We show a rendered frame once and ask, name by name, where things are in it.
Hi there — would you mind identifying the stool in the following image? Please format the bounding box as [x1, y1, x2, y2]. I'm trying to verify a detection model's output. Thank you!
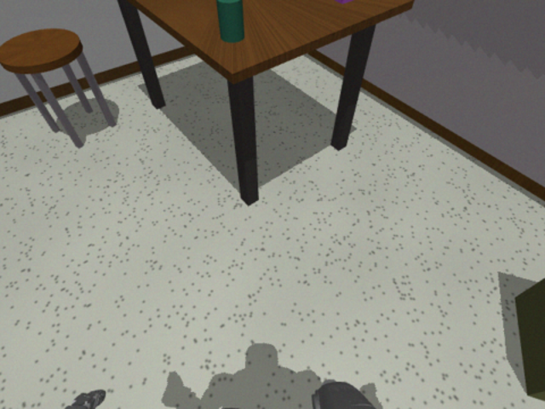
[0, 28, 117, 148]

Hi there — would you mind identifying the table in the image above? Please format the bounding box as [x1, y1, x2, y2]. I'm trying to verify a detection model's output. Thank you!
[118, 0, 415, 206]

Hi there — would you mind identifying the left robot hand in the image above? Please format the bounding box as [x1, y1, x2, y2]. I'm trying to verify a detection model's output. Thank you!
[65, 389, 106, 409]

